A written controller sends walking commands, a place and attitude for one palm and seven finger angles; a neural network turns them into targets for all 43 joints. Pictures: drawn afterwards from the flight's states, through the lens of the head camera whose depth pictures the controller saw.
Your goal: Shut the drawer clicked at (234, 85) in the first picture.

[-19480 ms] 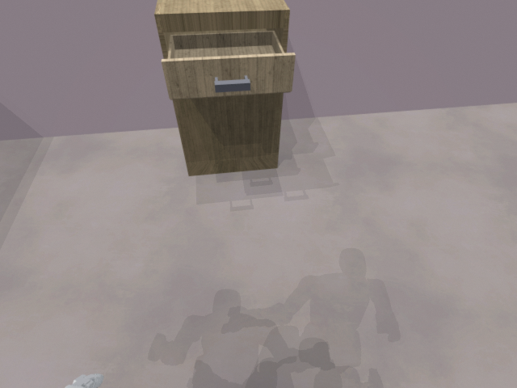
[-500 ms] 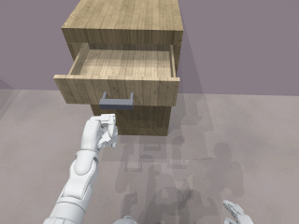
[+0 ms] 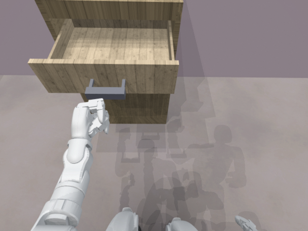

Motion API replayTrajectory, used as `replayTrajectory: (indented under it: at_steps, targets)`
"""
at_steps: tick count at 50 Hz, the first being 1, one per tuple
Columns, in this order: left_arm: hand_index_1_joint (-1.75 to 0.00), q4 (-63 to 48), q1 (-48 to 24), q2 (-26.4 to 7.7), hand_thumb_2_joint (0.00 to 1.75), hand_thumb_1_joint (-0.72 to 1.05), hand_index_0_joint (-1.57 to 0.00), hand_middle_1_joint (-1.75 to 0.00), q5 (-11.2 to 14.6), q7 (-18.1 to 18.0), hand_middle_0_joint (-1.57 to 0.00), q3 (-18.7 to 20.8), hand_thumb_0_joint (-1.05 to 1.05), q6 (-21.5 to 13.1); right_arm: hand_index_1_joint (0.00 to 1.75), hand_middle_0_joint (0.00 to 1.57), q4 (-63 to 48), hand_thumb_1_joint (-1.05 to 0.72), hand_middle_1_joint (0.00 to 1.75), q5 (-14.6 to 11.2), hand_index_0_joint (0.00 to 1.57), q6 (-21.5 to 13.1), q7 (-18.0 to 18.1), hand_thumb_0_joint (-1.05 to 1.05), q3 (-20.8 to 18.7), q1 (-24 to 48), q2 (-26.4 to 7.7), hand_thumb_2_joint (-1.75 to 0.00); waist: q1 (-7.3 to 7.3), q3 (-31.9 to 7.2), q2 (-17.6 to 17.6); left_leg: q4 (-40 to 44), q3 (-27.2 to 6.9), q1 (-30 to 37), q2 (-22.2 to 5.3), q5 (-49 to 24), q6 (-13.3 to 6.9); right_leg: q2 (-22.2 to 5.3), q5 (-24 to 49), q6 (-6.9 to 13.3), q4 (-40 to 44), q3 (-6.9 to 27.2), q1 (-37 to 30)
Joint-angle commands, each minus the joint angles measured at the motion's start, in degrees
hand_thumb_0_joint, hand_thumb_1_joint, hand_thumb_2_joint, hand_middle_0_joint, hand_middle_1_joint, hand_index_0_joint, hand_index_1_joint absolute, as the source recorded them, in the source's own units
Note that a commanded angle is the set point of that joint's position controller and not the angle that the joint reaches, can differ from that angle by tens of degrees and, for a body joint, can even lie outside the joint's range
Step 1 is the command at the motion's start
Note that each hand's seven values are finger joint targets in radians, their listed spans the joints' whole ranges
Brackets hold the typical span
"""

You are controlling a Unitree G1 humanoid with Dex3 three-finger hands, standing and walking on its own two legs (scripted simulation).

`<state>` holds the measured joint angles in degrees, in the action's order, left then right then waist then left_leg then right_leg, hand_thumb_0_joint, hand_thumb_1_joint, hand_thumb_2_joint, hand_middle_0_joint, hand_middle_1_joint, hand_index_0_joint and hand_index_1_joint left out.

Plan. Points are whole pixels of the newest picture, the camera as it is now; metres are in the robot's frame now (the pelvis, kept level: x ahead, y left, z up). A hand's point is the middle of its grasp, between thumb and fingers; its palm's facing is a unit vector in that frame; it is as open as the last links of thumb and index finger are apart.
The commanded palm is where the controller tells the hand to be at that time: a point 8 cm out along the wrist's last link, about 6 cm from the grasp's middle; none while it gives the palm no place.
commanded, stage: bring the fist close to the handle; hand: left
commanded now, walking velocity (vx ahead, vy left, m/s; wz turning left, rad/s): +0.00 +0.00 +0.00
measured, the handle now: (106, 87) +0.54 +0.16 +0.00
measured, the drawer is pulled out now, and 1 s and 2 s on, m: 0.24 0.24 0.16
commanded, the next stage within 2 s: push the drawer shut in 0.86 s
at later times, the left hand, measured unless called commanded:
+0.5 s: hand (114, 117) +0.43 +0.12 -0.01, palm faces -0.01 -1.00 -0.04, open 3.3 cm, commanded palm +0.40 +0.17 +0.00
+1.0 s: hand (111, 114) +0.44 +0.13 +0.00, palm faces +0.02 -1.00 -0.04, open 3.3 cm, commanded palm +0.42 +0.17 +0.00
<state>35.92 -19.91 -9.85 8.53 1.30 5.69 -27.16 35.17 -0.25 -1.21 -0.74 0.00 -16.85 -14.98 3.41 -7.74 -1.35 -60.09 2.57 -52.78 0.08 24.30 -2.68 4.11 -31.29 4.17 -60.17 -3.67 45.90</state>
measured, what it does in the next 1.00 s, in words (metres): stands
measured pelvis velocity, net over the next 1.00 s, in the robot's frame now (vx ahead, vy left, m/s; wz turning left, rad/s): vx -0.02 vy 0.02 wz -0.03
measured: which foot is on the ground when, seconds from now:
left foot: down 0.00-1.00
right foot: down 0.00-1.00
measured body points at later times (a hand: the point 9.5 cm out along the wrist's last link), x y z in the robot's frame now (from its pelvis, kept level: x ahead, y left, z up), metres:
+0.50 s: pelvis -0.02 +0.02 -0.04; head +0.09 +0.03 +0.39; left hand +0.42 +0.18 -0.01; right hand +0.05 -0.24 -0.16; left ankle +0.04 +0.09 -0.66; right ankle -0.02 -0.07 -0.66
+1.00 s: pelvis -0.02 +0.02 -0.04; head +0.10 +0.03 +0.39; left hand +0.43 +0.18 +0.00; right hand +0.02 -0.25 -0.16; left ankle +0.04 +0.09 -0.66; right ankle -0.02 -0.07 -0.66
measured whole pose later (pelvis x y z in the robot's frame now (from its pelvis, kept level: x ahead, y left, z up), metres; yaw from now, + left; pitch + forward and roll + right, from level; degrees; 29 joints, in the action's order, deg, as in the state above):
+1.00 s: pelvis -0.02 +0.02 -0.04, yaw -2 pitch +23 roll -3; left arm 56.8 -37.2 -13.1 3.1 -1.6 10.8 -34.4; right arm 35.1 1.8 5.4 -3.3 -0.1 -19.7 -14.6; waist 6.8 -10.2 -2.4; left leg -71.8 2.7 -68.1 -0.9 27.1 -4.2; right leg 4.6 -33.9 3.2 -71.0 -4.3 60.6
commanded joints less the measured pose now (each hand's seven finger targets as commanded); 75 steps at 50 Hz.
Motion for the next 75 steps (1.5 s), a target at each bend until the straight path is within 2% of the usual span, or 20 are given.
replayTrajectory:
  at_steps: [1,6,10,12,13,14,16,20,25,27,31,35,43,48,51,53,57,62,65,75]
  targets:
    - [-1.6,-3.14,-13.32,-7.01,0.9,0.9,-1.4,-1.6,-1.87,-0.2,-1.4,2.76,0.0,-4.98,0.3,0.2,-4.84,-0.9,0.3,0.93,0.2,-1.18,-1.16,0.0,-3.17,-3.28,-7.7,-0.9,0.87,-20.77,4.49,0.82,-4.56,13.88,-0.03,-17.24,0.2,-2.38,30.17,-5.38,5.73,6.28,-3.15]
    - [-1.6,-1.61,-16.19,-6.34,0.9,0.9,-1.4,-1.6,-1.15,1.68,-1.4,2.06,0.0,-0.39,0.3,0.2,-7.09,-0.9,0.3,0.19,0.2,1.22,-1.3,0.0,-3.43,-4.09,-8.25,-0.9,0.52,-20.52,1.69,1.44,-4.24,13.93,0.07,-15.8,0.38,-1.95,26.13,-4.07,6.17,5.27,-1.36]
    - [-1.6,-9.85,-27.17,-6.45,0.9,0.9,-1.4,-1.6,-0.1,-1.22,-1.4,3.2,0.0,-5.83,0.3,0.2,-6.12,-0.9,0.3,0.85,0.2,0.68,-1.18,0.0,-3.62,-4.05,-7.58,-0.9,1.68,-25.64,0.01,-0.2,-5.67,18.25,-0.69,-18.74,0.88,-1.39,24.89,-3.3,3.89,4.35,2.06]
    - [-1.6,-10.43,-29.86,-6.54,0.9,0.9,-1.4,-1.6,-1.57,-2.81,-1.4,2.7,0.0,-9.31,0.3,0.2,-5.12,-0.9,0.3,1.43,0.2,0.23,-1.33,0.0,-3.77,-4.31,-7.52,-0.9,2.27,-27.04,-2.45,-1.49,-6.61,19.99,-1.08,-19.54,1.23,-1.03,22.67,-2.95,1.93,3.77,6.23]
    - [-1.6,-8.26,-31.64,-4.72,0.9,0.9,-1.4,-1.6,-2.21,-3.25,-1.4,1.05,0.0,-10.34,0.3,0.2,-4.33,-0.9,0.3,1.7,0.2,0.12,-1.56,0.0,-3.72,-4.34,-7.35,-0.9,3.59,-26.11,-1.63,-2.21,-7.01,19.78,-1.19,-18.53,1.13,-0.96,21.21,-3.12,1.52,3.47,8.75]
    - [-1.6,-4.64,-30.71,-6.45,0.9,0.9,-1.4,-1.6,-3.18,-3.76,-1.4,2.73,0.0,-10.94,0.3,0.2,-3.58,-0.9,0.3,1.97,0.2,0.17,-1.69,0.0,-3.82,-4.73,-7.71,-0.9,3.21,-25.12,-1.03,-2.77,-7.23,17.73,-1.22,-16.81,1.32,-0.85,19.27,-3.03,0.91,3.41,10.06]
    - [-1.6,1.89,-32.48,-6.35,0.9,0.9,-1.4,-1.6,-5.06,-3.91,-1.4,1.96,0.0,-10.82,0.3,0.2,-2.82,-0.9,0.3,2.28,0.2,0.7,-1.96,0.0,-3.76,-5.51,-8.19,-0.9,4.73,-22.38,0.16,-3.55,-7.52,14.97,-1.06,-13.24,0.94,-0.77,15.97,-3.2,0.52,3.16,13.47]
    - [-1.6,11.86,-32.84,-7.31,0.9,0.9,-1.4,-1.6,-6.11,-3.36,-1.4,3.45,0.0,-7.37,0.3,0.2,-3.99,-0.9,0.3,2.16,0.2,2.67,-1.99,0.0,-3.35,-5.92,-8.75,-0.9,3.93,-22.4,-0.3,-3.32,-7.42,11.19,-0.47,-8.49,1.02,-0.89,11.78,-2.8,0.48,2.86,14.04]
    - [-1.6,5.5,-39.26,-9.42,0.9,0.9,-1.4,-1.6,-3.2,-3.58,-1.4,7.26,0.0,-8.34,0.3,0.2,-5.49,-0.9,0.3,2.19,0.2,3.48,-1.73,0.0,-3.48,-6.01,-8.58,-0.9,2.88,-31.77,-2.59,-4.36,-7.76,14.67,-0.8,-12.84,1.18,-0.55,14.66,-2.66,-1.09,3.19,11.93]
    - [-1.6,2.11,-40.9,-7.89,0.9,0.9,-1.4,-1.6,-3.44,-3.82,-1.4,5.48,0.0,-10.24,0.3,0.2,-5.27,-0.9,0.3,2.28,0.2,3.4,-2.06,0.0,-3.64,-6.1,-8.39,-0.9,3.32,-34.15,-4.81,-4.5,-9.08,18.98,-1.56,-15.13,1.52,-0.29,14.89,-2.48,-1.95,2.57,14.45]
    - [-1.6,5.48,-40.5,-7.54,0.9,0.9,-1.4,-1.6,-5.71,-4.26,-1.4,3.71,0.0,-10.76,0.3,0.2,-3.96,-0.9,0.3,2.46,0.2,3.94,-2.4,0.0,-3.84,-7.47,-8.62,-0.9,5.03,-29.4,-2.72,-4.33,-9.62,17.19,-1.74,-12.33,1.24,-0.01,12.52,-2.62,-1.47,2.23,16.47]
    - [-1.6,14.29,-37.91,-8.16,0.9,0.9,-1.4,-1.6,-6.01,-4.55,-1.4,4.75,0.0,-7.19,0.3,0.2,-4.0,-0.9,0.3,2.11,0.2,5.28,-2.11,0.0,-3.35,-7.78,-8.91,-0.9,5.1,-21.78,0.87,-3.05,-8.25,10.19,-0.88,-5.71,0.69,-0.23,8.56,-2.82,0.85,2.47,15.32]
    - [-1.6,7.57,-40.21,-10.59,0.9,0.9,-1.4,-1.6,-4.4,-3.83,-1.4,7.55,0.0,-11.3,0.3,0.2,-4.65,-0.9,0.3,2.46,0.2,4.64,-2.05,0.0,-3.28,-7.54,-8.13,-0.9,3.41,-29.17,-3.86,-4.21,-7.58,14.15,-0.95,-11.36,0.94,-0.16,13.24,-2.49,-0.45,3.35,12.93]
    - [-1.6,10.74,-36.81,-9.32,0.9,0.9,-1.4,-1.6,-5.49,-2.36,-1.4,5.05,0.0,-10.46,0.3,0.2,-4.35,-0.9,0.3,2.27,0.2,5.4,-2.5,0.0,-3.46,-7.84,-8.5,-0.9,4.34,-25.8,-2.79,-4.44,-7.43,12.62,-1.01,-10.81,0.89,-0.15,13.71,-2.64,-0.34,3.12,13.67]
    - [-1.6,13.14,-42.99,-9.15,0.9,0.9,-1.4,-1.6,-4.78,-2.27,-1.4,4.71,0.0,-8.53,0.3,0.2,-3.59,-0.9,0.3,2.03,0.2,5.69,-1.95,0.0,-3.47,-8.6,-8.75,-0.9,6.56,-22.41,-1.46,-4.57,-7.86,11.12,-0.9,-8.19,0.38,-0.16,11.7,-2.89,0.72,3.23,15.33]
    - [-1.6,12.0,-46.37,-11.96,0.9,0.9,-1.4,-1.6,-4.07,-2.71,-1.4,7.26,0.0,-8.65,0.3,0.2,-3.34,-0.9,0.3,2.06,0.2,5.41,-1.5,0.0,-3.51,-8.54,-9.06,-0.9,6.08,-25.11,-2.25,-4.99,-7.78,10.86,-0.77,-8.34,0.38,-0.29,11.6,-2.91,0.44,3.63,14.11]
    - [-1.6,8.87,-52.31,-11.64,0.9,0.9,-1.4,-1.6,-4.32,-3.03,-1.4,6.67,0.0,-11.56,0.3,0.2,-2.32,-0.9,0.3,2.53,0.2,4.46,-1.41,0.0,-3.56,-8.89,-8.72,-0.9,6.56,-30.83,-5.86,-5.95,-9.13,16.64,-1.29,-13.57,0.83,-0.16,14.26,-2.68,-1.41,3.09,16.58]
    - [-1.6,17.99,-49.55,-11.68,0.9,0.9,-1.4,-1.6,-6.78,-2.93,-1.4,6.13,0.0,-9.87,0.3,0.2,-1.44,-0.9,0.3,2.94,0.2,5.38,-2.14,0.0,-3.38,-9.9,-9.19,-0.9,7.24,-28.09,-5.16,-6.75,-9.33,14.45,-1.35,-14.16,0.84,-0.06,14.69,-2.67,-2.04,2.56,18.83]
    - [-1.6,18.39,-54.77,-13.54,0.9,0.9,-1.4,-1.6,-6.63,-3.32,-1.4,7.05,0.0,-8.49,0.3,0.2,-1.39,-0.9,0.3,2.86,0.2,5.89,-1.84,0.0,-3.43,-10.56,-9.48,-0.9,8.89,-26.91,-2.63,-7.11,-8.93,11.41,-1.14,-11.54,0.19,-0.04,13.53,-3.05,-0.97,3.09,17.5]
    - [-1.6,21.17,-64.31,-18.48,0.9,0.9,-1.4,-1.6,-6.34,-3.18,-1.4,9.5,0.0,-8.51,0.3,0.2,-0.4,-0.9,0.3,3.09,0.2,4.83,-1.52,0.0,-2.55,-12.0,-9.7,-0.9,10.75,-28.21,-4.66,-8.72,-8.75,7.08,-1.01,-8.07,-0.29,0.34,9.94,-3.01,-0.71,4.09,17.64]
